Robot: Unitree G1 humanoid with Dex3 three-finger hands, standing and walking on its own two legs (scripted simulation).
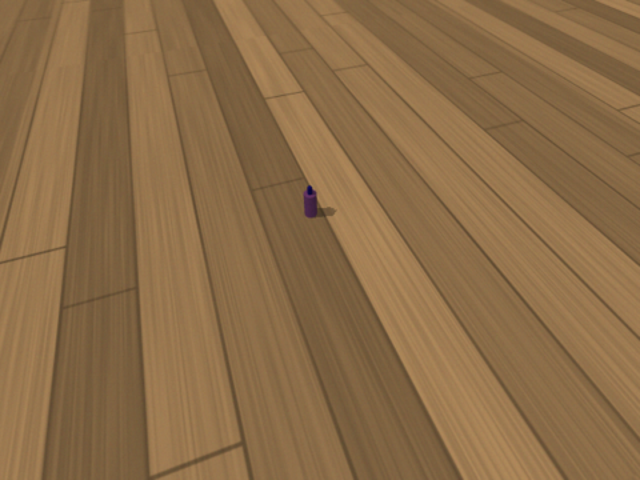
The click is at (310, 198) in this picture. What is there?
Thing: necked bottle
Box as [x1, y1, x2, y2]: [303, 186, 316, 217]
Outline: 308,186 303,193 305,215 308,217 312,217 316,214 316,193 311,188 311,186
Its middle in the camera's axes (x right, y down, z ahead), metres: -0.05 -0.16 +1.70
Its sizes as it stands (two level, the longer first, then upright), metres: 0.057 0.057 0.166
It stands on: the floor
